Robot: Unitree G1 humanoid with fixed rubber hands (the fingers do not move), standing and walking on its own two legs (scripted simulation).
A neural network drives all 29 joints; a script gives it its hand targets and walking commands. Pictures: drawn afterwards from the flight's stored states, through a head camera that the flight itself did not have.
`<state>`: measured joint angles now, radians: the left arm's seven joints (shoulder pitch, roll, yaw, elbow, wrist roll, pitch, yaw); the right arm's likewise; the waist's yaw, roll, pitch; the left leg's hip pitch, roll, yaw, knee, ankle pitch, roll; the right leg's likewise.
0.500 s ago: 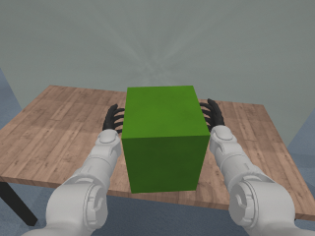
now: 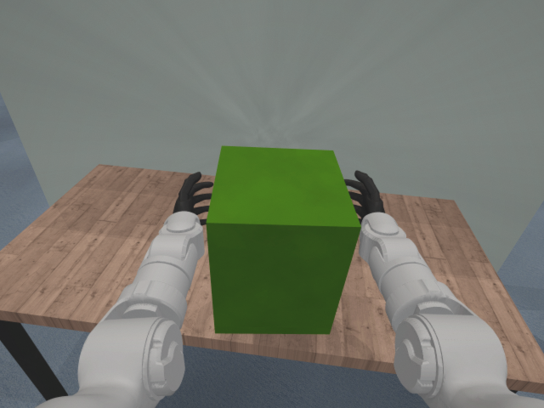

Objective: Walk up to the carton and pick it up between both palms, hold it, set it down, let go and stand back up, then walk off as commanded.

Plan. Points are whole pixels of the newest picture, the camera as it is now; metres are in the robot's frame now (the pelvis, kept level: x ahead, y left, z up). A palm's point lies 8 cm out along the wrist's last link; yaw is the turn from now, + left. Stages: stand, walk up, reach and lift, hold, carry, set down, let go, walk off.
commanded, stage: reach and lift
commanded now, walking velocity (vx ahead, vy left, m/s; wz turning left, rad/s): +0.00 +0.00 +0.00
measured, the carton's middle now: (275, 239) +0.42 +0.03 +0.09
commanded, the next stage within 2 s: hold in 1.08 s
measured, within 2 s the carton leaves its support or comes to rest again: neither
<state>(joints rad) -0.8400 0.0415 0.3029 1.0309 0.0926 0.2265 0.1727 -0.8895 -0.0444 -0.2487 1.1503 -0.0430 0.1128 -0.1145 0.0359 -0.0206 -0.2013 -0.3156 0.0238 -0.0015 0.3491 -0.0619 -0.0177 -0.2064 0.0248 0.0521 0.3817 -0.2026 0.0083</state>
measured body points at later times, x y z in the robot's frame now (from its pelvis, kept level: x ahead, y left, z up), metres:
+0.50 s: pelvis +0.00 +0.00 +0.00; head -0.07 +0.02 +0.45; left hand +0.39 +0.18 +0.17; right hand +0.40 -0.12 +0.18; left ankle +0.08 +0.12 -0.74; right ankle +0.00 -0.13 -0.74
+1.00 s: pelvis +0.00 +0.00 +0.00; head -0.07 +0.02 +0.45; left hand +0.39 +0.17 +0.19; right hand +0.40 -0.12 +0.20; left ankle +0.08 +0.12 -0.74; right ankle +0.00 -0.13 -0.74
